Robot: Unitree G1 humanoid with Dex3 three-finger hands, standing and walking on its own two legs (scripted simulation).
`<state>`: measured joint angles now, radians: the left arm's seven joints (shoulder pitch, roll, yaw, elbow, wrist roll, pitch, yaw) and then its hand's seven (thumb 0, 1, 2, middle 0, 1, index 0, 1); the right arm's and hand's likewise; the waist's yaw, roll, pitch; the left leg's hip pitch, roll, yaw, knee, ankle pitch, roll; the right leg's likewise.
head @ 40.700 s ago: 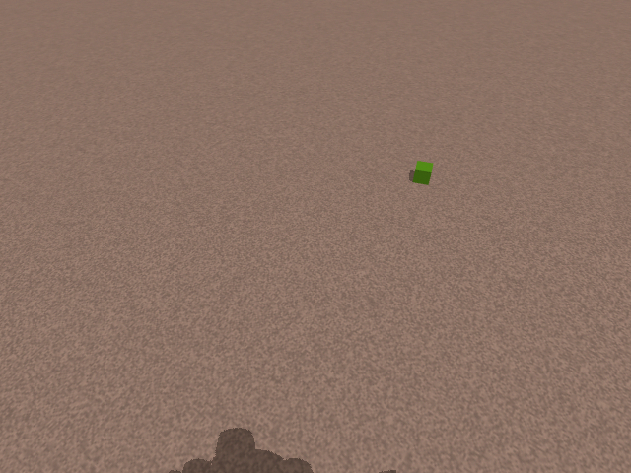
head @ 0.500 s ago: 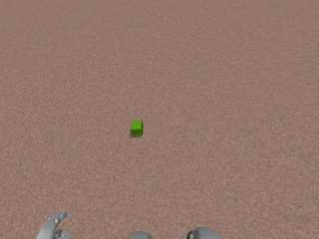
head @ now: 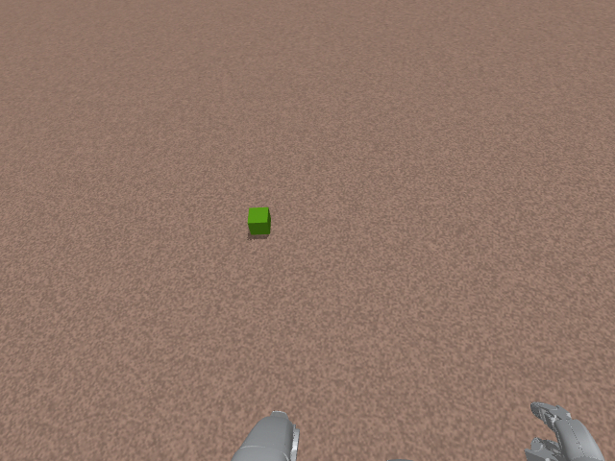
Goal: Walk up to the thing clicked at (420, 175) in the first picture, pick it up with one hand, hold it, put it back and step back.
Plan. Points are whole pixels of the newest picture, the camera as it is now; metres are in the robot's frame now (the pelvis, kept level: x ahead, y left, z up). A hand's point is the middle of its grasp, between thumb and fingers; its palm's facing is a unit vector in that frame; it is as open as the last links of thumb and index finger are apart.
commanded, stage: step back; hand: left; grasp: from above
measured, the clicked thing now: (259, 221) +1.02 +0.30 -0.71
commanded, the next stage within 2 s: stand in 1.18 s
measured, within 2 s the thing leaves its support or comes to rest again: neither
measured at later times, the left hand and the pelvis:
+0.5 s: hand out of the picture -0.05 +0.28 -0.14, palm faces +0.08 -0.92 -0.38, open 7.4 cm; pelvis -0.08 +0.00 +0.01, yaw +4 degrees
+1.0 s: hand out of the picture +0.02 +0.30 -0.14, palm faces +0.08 -0.93 -0.36, open 7.4 cm; pelvis -0.04 +0.03 +0.01, yaw +3 degrees
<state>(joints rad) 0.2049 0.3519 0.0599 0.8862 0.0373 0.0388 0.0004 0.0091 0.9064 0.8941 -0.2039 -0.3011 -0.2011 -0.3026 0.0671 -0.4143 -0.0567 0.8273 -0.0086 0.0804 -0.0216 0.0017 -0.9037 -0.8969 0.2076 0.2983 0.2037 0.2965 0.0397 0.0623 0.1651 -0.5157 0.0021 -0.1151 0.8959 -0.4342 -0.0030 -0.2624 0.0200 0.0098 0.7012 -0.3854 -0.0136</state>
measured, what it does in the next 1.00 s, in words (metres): steps on the spot: left foot, then left foot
